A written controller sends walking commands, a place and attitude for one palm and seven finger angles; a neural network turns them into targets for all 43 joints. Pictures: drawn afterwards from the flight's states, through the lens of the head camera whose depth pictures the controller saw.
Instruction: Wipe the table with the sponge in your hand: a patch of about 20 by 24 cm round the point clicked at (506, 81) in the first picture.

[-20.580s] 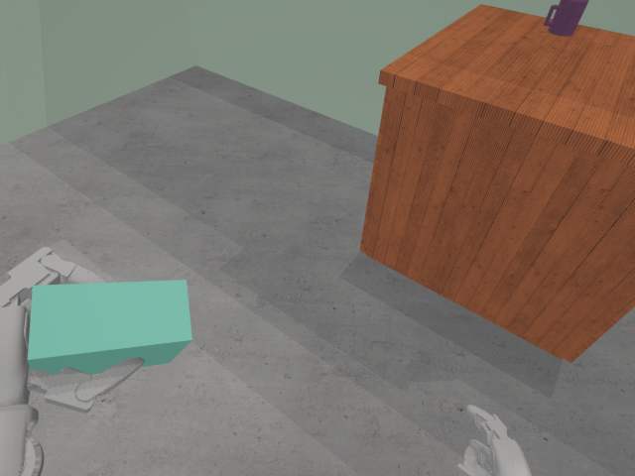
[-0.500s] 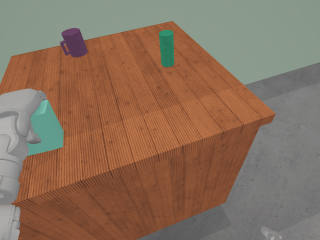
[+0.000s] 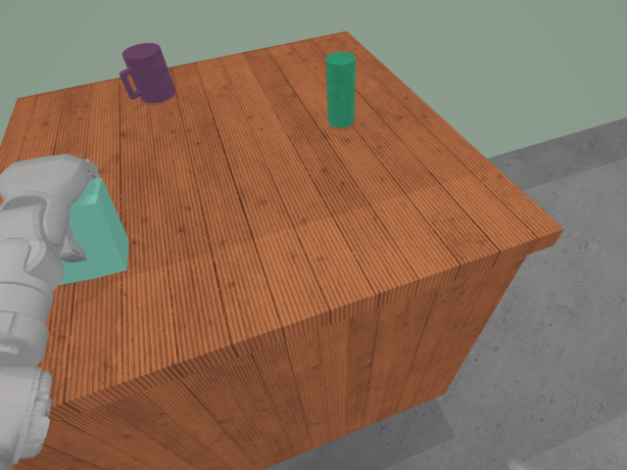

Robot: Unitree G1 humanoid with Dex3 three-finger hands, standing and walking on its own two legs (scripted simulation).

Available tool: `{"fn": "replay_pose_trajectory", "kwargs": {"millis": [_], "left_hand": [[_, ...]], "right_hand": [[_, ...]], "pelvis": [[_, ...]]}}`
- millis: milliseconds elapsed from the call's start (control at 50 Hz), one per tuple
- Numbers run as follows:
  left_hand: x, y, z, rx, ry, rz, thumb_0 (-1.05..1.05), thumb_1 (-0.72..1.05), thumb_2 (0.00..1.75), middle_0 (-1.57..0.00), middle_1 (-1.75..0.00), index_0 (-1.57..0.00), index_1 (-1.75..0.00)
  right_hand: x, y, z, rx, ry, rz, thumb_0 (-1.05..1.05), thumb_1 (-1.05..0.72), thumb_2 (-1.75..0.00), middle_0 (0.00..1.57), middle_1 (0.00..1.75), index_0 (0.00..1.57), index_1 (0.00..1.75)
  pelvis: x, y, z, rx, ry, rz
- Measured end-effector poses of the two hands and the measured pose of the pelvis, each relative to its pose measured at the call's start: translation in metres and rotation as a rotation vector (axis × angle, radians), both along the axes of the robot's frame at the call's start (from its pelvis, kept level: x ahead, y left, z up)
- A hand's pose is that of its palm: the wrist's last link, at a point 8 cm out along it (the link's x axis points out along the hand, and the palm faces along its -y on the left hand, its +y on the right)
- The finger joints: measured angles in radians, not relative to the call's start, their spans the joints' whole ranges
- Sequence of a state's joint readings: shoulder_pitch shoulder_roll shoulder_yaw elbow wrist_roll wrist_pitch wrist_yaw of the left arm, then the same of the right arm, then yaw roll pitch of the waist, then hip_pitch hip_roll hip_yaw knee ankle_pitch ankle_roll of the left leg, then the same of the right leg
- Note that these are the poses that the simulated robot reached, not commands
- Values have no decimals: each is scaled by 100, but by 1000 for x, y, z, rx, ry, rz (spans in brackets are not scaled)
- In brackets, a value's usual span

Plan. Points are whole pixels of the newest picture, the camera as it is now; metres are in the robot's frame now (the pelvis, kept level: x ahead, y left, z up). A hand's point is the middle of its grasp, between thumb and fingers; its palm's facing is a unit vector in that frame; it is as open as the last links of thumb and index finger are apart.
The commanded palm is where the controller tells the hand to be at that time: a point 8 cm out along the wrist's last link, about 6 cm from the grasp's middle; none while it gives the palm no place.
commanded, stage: slide across to the middle lane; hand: left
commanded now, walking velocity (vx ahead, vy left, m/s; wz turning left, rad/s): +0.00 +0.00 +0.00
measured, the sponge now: (80, 244) +0.37 +0.35 +0.09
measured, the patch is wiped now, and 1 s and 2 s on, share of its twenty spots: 0.25 0.45 0.55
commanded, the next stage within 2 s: wipe back along the middle lane in 0.68 s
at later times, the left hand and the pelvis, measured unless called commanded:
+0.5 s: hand (119, 188) +0.43 +0.30 +0.15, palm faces -0.02 +0.01 -1.00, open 9.9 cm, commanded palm +0.40 +0.28 +0.20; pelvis +0.02 +0.01 +0.01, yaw +1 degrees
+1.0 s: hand (150, 195) +0.42 +0.25 +0.14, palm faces +0.02 -0.02 -1.00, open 9.9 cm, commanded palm +0.38 +0.24 +0.19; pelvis +0.04 -0.01 +0.01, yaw +0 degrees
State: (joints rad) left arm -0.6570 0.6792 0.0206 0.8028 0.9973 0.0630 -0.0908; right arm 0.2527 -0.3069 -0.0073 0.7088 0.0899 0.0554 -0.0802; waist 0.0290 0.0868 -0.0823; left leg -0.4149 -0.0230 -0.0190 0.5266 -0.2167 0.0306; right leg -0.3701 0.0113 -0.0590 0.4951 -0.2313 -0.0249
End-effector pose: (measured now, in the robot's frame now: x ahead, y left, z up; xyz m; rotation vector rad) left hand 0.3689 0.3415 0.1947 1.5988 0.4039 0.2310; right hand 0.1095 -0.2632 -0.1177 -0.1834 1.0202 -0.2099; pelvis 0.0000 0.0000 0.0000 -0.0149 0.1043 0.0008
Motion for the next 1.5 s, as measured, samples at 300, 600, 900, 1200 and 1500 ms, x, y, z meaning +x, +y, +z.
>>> {"fn": "replay_pose_trajectory", "kwargs": {"millis": [300, 600, 900, 1200, 1500], "left_hand": [[17, -15, 5, 14, -63, -27, 0, -51, 105, -76, -133, -79, -134], [48, -70, 3, -42, -119, -70, 0, -51, 105, -75, -133, -78, -134], [40, -89, 2, -50, -121, -25, 0, -51, 105, -74, -134, -78, -135], [10, -104, 1, -47, -146, -14, 0, -50, 105, -74, -134, -77, -135], [0, -109, -2, -38, -160, -16, 0, -49, 105, -73, -135, -76, -136]], "right_hand": [[22, 20, 2, 24, -15, 38, 1, -91, -90, 20, 30, 20, 30], [88, 39, 18, 73, -149, 120, 1, -91, -90, 20, 30, 20, 30], [119, 30, 21, 84, -173, 150, 1, -91, -90, 20, 30, 20, 30], [123, 26, 27, 102, -216, 149, 1, -91, -90, 20, 30, 20, 30], [106, 13, 24, 100, -203, 113, 1, -91, -90, 20, 30, 20, 30]], "pelvis": [[11, 9, 3, 1, -6, 16], [31, 8, 6, 7, -13, 8], [43, -4, 6, 12, -20, 12], [34, -13, 5, 19, -53, 4], [32, -17, 4, 19, -58, -7]]}}
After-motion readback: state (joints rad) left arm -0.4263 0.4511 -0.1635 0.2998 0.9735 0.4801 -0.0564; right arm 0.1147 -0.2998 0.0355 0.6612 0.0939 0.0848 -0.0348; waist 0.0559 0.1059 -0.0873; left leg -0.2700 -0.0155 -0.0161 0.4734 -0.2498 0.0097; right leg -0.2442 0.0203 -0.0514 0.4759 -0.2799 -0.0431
